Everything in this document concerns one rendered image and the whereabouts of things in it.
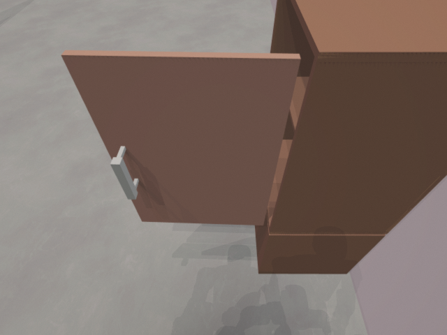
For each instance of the cupboard door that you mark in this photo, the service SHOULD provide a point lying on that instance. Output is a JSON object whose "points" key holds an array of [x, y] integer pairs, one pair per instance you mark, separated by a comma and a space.
{"points": [[202, 130]]}

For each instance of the handle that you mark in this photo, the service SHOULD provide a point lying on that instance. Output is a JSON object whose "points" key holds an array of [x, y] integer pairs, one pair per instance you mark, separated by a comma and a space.
{"points": [[119, 167]]}

